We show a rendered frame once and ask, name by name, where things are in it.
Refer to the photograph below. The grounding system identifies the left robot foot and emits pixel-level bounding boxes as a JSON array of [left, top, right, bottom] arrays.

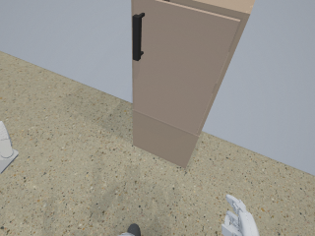
[[127, 223, 141, 236]]

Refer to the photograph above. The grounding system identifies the handle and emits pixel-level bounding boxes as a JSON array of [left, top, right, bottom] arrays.
[[132, 13, 145, 61]]

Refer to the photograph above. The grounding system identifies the robot right hand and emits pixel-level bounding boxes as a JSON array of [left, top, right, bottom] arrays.
[[221, 194, 260, 236]]

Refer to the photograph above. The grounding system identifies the cupboard door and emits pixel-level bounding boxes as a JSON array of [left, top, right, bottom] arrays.
[[134, 0, 240, 134]]

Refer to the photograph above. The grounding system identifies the robot left hand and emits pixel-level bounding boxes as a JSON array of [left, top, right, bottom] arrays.
[[0, 121, 19, 174]]

